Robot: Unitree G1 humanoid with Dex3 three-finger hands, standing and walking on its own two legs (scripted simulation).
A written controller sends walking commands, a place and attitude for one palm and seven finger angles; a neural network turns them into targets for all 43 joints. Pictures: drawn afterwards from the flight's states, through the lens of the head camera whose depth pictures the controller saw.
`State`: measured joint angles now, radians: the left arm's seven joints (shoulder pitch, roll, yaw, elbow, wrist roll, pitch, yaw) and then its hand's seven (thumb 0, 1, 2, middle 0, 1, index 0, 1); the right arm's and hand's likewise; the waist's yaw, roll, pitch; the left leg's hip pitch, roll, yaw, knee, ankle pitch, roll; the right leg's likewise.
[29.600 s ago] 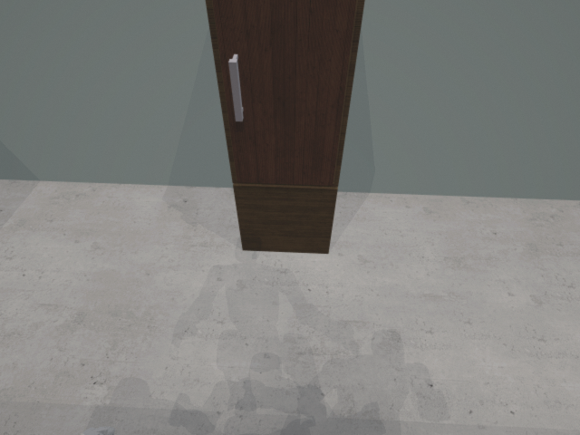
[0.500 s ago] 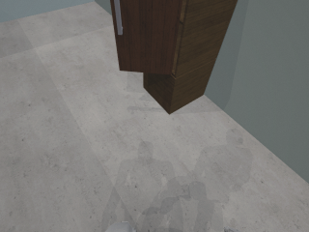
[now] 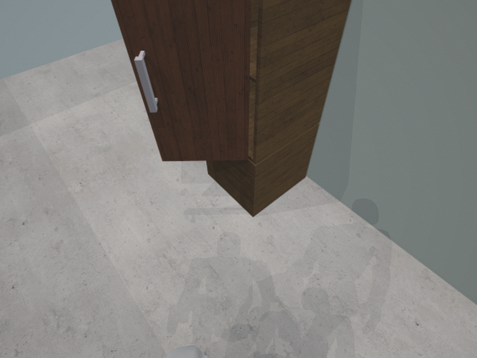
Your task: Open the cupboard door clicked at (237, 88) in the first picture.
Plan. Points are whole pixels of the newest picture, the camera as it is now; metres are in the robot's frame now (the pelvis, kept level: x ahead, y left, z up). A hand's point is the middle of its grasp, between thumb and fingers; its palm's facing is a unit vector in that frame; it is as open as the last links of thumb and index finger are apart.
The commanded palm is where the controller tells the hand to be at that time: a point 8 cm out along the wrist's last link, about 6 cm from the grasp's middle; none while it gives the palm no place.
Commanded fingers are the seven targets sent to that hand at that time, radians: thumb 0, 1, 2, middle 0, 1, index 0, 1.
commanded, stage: take the last steps up to it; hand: left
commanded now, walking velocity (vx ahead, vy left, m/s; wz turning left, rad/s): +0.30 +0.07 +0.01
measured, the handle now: (148, 82) +0.81 +0.31 +0.01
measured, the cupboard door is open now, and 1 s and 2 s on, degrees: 50 50 50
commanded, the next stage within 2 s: come to a stop and stand still in 0.40 s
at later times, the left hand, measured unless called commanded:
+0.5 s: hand (123, 313) +0.23 +0.26 -0.18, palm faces +0.03 -0.98 -0.17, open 7.3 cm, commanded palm none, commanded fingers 0.00 0.90 0.90 -0.20 -0.30 -0.20 -0.30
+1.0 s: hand (147, 270) +0.33 +0.24 -0.19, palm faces +0.00 -0.98 -0.19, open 7.3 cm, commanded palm none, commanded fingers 0.00 0.90 0.90 -0.20 -0.30 -0.20 -0.30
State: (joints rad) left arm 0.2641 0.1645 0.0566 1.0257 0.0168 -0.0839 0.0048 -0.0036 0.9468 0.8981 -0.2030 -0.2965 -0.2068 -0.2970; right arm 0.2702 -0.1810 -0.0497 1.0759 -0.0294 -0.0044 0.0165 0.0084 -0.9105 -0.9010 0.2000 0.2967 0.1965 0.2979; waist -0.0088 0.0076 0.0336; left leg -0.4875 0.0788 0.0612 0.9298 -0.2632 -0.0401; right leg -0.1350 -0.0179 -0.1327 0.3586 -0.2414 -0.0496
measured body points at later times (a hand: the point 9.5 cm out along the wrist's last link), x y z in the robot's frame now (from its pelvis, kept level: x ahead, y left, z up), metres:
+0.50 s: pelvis +0.18 +0.08 -0.01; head +0.20 +0.09 +0.44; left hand +0.23 +0.32 -0.16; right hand +0.22 -0.15 -0.15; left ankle +0.20 +0.15 -0.75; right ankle +0.21 -0.05 -0.69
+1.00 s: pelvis +0.23 +0.06 -0.02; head +0.26 +0.07 +0.43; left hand +0.33 +0.29 -0.17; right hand +0.23 -0.17 -0.17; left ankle +0.20 +0.15 -0.75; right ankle +0.26 -0.05 -0.75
